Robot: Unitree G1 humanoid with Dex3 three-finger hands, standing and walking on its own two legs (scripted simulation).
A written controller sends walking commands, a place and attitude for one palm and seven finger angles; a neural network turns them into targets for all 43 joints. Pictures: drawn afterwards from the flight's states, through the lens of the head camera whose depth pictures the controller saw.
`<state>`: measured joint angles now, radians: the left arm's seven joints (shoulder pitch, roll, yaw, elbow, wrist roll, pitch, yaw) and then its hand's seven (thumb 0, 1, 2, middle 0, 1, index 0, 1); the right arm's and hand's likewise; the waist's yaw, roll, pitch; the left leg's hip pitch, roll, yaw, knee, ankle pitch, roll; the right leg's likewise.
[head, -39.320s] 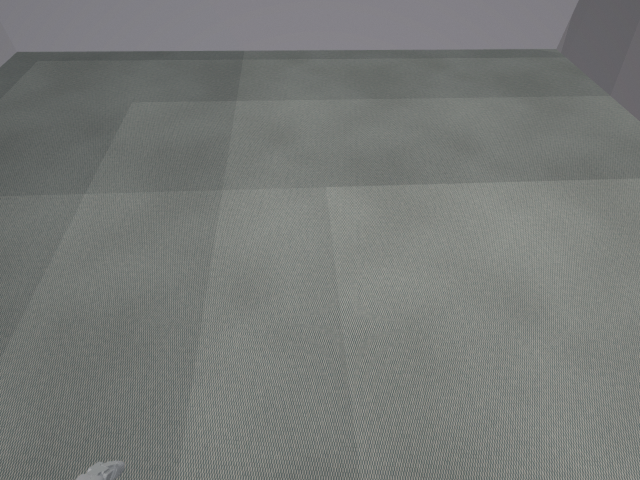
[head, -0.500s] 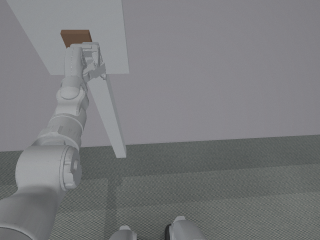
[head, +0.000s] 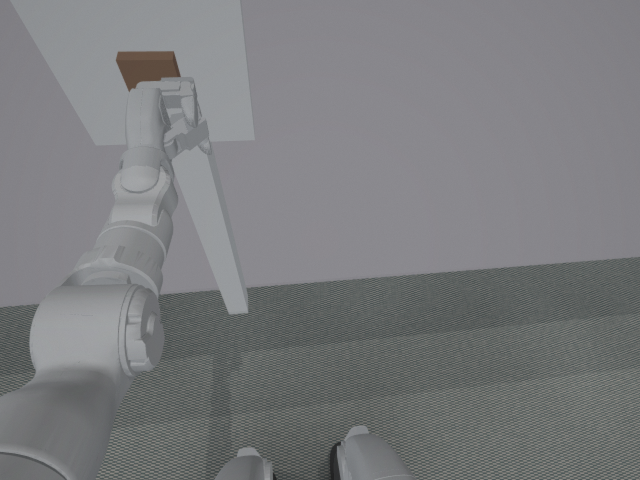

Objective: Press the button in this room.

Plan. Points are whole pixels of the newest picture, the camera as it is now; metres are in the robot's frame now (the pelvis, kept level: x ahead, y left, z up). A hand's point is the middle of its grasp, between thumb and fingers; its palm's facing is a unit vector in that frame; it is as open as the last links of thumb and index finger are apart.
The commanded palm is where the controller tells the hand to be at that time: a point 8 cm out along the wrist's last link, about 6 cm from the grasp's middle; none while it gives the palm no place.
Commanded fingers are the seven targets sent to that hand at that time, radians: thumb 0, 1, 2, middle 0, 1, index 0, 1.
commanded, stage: pull the fist back off the button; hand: left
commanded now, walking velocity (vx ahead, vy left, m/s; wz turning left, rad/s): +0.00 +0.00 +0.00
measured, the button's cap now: (154, 73) +0.57 +0.15 +0.15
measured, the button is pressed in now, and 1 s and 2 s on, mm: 12 0 0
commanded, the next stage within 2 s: draw the hand back to the body in 0.78 s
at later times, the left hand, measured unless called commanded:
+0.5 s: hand (196, 158) +0.48 +0.10 +0.11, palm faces +0.00 -1.00 -0.01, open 3.1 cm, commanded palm +0.43 +0.15 +0.12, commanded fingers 0.00 0.90 0.90 -1.30 -1.50 -1.30 -1.50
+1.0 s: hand (189, 186) +0.42 +0.10 +0.13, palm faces -0.02 -1.00 -0.01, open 3.1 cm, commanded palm +0.38 +0.16 +0.13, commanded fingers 0.00 0.90 0.90 -1.30 -1.50 -1.30 -1.50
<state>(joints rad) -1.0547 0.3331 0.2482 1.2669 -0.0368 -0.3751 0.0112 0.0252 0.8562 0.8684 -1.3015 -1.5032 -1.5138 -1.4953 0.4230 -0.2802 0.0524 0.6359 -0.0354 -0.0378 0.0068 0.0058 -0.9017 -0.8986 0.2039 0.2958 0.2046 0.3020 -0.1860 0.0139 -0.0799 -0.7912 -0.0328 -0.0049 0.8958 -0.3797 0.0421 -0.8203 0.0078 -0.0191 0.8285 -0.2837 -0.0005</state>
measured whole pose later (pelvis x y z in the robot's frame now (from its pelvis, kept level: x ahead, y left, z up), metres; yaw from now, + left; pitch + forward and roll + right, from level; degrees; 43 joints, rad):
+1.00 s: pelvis +0.05 -0.02 +0.03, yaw +0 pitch +7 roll +0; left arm -0.35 0.16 0.08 0.47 -0.16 -0.19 -0.07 0.02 0.90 0.90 -1.30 -1.50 -1.30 -1.50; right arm 0.25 -0.24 0.04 0.57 0.02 -0.04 -0.03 0.01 -0.90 -0.90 0.20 0.30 0.20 0.30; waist -0.01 0.03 -0.09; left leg -0.45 -0.02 -0.02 0.73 -0.40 0.01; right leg -0.50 0.02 -0.02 0.72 -0.33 -0.03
